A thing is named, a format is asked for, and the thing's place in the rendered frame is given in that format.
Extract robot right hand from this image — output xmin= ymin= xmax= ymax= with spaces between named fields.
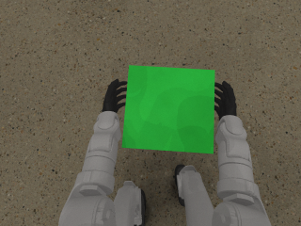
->
xmin=214 ymin=81 xmax=237 ymax=120

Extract robot left upper arm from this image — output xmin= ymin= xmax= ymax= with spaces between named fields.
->
xmin=59 ymin=195 xmax=117 ymax=226

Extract right robot shin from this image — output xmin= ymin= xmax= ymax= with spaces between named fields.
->
xmin=180 ymin=165 xmax=202 ymax=179

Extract carton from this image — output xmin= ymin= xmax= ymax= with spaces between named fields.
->
xmin=121 ymin=65 xmax=215 ymax=154

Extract right robot forearm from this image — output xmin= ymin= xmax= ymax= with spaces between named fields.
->
xmin=214 ymin=115 xmax=269 ymax=219

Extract robot left hand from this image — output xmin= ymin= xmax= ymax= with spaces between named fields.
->
xmin=102 ymin=79 xmax=128 ymax=113

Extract robot right upper arm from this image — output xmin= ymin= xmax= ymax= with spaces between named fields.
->
xmin=212 ymin=201 xmax=271 ymax=226

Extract left robot forearm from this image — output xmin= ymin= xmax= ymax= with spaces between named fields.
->
xmin=58 ymin=111 xmax=121 ymax=226

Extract robot shin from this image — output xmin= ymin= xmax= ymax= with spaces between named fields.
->
xmin=180 ymin=165 xmax=202 ymax=179
xmin=123 ymin=181 xmax=142 ymax=225

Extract left robot shin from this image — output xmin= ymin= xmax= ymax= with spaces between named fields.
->
xmin=123 ymin=181 xmax=142 ymax=225

